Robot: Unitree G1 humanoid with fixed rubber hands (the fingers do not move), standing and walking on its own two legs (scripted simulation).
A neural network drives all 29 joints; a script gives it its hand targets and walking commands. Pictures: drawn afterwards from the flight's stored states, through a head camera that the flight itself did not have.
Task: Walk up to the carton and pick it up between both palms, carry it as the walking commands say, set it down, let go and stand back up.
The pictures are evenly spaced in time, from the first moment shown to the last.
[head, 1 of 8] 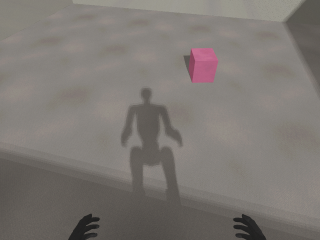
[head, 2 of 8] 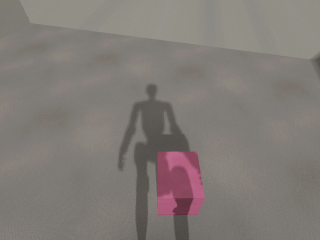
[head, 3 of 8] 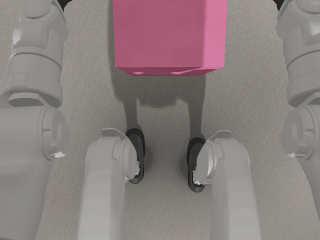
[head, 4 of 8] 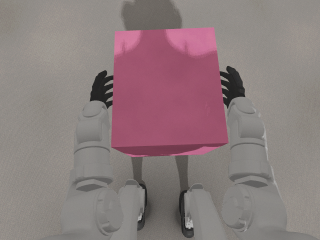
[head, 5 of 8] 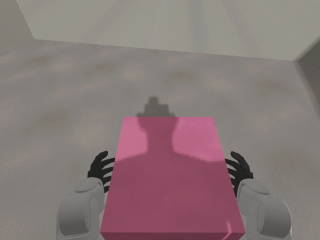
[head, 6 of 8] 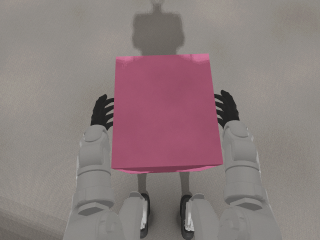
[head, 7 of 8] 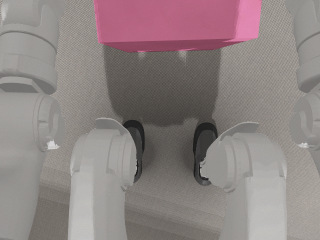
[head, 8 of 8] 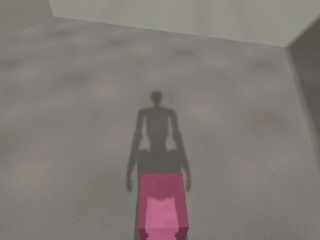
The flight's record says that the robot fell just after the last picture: no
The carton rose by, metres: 0.65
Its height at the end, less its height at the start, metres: +0.00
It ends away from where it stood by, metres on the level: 0.80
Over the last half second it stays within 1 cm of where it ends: yes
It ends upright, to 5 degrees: yes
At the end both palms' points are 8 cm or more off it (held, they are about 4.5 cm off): yes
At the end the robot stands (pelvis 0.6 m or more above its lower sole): yes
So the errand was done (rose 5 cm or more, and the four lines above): yes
